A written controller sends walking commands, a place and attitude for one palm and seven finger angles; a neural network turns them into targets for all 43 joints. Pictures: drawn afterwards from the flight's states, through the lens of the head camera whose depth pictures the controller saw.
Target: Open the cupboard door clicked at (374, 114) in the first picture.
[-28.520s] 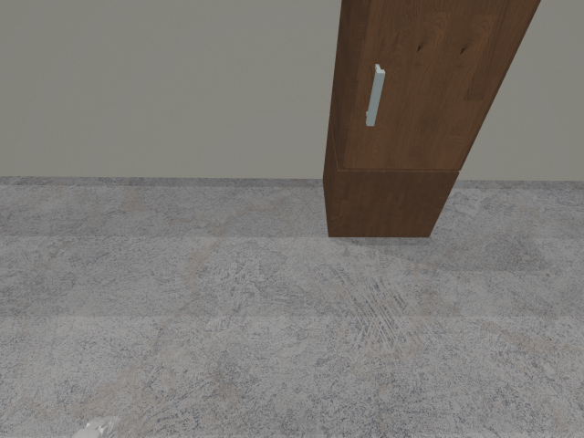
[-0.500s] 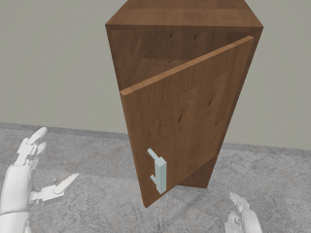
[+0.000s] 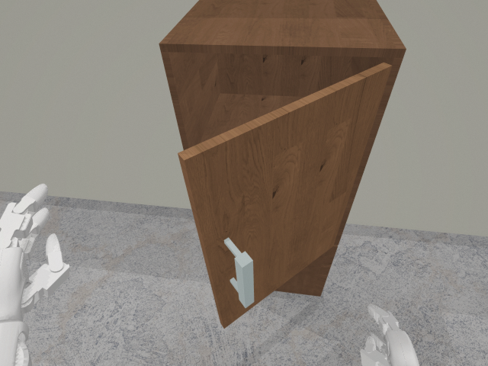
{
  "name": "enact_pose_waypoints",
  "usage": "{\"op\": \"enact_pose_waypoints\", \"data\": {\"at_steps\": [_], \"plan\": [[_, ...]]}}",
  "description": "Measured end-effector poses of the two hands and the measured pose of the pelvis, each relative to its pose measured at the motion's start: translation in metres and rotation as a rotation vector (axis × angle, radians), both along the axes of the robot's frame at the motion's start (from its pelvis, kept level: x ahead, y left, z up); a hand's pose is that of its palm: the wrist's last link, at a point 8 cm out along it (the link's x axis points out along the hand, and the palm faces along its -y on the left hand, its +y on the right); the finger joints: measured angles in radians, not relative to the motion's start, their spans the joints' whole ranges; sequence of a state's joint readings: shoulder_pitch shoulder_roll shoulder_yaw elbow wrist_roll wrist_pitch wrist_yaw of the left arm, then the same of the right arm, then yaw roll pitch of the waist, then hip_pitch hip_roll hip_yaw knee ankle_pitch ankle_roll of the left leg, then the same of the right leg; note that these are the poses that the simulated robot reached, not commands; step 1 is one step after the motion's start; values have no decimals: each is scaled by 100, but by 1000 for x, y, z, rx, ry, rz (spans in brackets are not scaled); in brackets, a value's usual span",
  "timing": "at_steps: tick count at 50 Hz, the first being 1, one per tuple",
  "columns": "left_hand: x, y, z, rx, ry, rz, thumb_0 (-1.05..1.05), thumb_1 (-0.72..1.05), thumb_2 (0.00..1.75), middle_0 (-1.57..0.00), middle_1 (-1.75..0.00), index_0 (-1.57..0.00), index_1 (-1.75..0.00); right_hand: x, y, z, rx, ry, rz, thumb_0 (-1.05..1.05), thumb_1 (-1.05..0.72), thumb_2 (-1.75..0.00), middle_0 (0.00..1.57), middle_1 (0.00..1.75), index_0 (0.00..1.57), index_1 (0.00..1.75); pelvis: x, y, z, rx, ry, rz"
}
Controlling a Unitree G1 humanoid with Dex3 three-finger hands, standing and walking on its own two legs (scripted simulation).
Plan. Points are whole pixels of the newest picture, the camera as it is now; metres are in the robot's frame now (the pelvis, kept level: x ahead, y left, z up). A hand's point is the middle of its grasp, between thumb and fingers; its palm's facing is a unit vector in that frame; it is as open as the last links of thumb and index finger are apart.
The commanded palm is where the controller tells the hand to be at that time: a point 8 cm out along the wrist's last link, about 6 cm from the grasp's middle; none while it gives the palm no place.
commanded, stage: draw the hand back to the body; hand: left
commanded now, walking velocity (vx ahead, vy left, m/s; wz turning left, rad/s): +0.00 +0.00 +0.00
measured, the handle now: (238, 273) +0.30 +0.06 -0.05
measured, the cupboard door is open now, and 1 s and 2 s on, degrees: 44 44 44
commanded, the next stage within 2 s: step back with the hand held close in 0.10 s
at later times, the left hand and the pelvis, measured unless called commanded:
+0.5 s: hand (64, 273) +0.18 +0.25 +0.14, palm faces +0.31 -0.80 -0.50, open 7.4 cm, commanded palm +0.12 +0.30 +0.17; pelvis -0.03 +0.00 +0.00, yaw -1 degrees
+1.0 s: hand out of the picture +0.06 +0.30 +0.15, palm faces +0.46 -0.73 -0.51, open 7.4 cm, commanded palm -0.01 +0.34 +0.17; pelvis -0.12 +0.02 -0.02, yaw +6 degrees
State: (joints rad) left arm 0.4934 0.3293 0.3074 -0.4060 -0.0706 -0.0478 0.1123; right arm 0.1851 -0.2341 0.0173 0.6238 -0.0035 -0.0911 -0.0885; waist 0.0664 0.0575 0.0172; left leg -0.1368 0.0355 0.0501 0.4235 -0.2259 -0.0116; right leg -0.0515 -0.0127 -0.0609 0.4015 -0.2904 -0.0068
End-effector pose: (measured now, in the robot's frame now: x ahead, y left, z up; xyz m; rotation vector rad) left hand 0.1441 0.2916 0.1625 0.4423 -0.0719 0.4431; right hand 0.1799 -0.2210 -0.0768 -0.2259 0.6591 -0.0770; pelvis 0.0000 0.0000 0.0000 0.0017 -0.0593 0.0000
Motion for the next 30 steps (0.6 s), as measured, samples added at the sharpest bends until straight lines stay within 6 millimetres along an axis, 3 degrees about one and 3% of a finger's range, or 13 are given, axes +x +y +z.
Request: {"op": "enact_pose_waypoints", "data": {"at_steps": [8, 17, 24, 30], "plan": [[-3, -3, 15, 39, -46, 1, 2, 88, 90, -21, -30, -21, -30, -3, -5, -2, 8, -7, -8, 2, -91, -90, 20, 30, 20, 30, -2, -4, 1, -2, -15, 1], [3, 2, 13, 78, -30, -13, 2, 89, 90, -21, -30, -21, -30, -9, -10, -3, 1, 35, -23, 2, -91, -90, 20, 30, 20, 30, -10, -6, 1, -15, 18, 12], [2, -1, 4, 99, 53, -100, 2, 89, 90, -20, -30, -21, -30, -27, -19, -1, -30, 79, -93, 2, -91, -90, 20, 30, 20, 30, -23, 3, 0, -13, 55, -8], [-12, 8, 10, 140, 35, -138, 2, 88, 90, -21, -30, -22, -30, -48, -15, 2, -49, 93, -133, 2, -91, -90, 20, 30, 20, 30, -39, 12, -2, -15, 57, -18]]}}
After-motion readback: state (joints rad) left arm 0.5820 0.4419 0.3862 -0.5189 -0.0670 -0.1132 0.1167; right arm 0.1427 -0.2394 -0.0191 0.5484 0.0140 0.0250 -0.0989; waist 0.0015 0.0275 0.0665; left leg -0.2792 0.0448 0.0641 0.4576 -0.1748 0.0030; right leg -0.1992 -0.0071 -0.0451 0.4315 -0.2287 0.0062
